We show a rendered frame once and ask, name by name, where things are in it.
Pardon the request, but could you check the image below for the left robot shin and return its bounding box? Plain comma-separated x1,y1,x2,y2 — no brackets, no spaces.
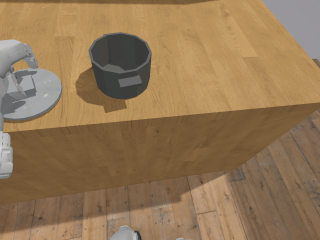
119,225,133,231

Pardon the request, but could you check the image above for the knob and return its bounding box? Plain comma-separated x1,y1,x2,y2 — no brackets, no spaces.
14,75,37,99

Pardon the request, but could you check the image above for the left robot thigh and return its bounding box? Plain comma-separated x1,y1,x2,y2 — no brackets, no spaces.
109,229,138,240

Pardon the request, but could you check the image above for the left robot upper arm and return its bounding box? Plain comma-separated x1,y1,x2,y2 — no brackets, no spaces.
0,131,13,179

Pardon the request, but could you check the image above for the left robot hand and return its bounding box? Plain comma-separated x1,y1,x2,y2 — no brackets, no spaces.
0,39,39,100

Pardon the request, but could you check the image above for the lid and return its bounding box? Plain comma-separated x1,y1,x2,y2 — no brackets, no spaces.
1,68,63,121

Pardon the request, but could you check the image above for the left robot forearm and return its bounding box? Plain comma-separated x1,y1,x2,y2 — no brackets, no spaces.
0,50,11,132

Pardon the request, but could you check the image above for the pot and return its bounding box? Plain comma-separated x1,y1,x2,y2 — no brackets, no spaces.
88,32,152,99

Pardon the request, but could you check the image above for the table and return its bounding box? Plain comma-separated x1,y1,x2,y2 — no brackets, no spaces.
0,0,320,205

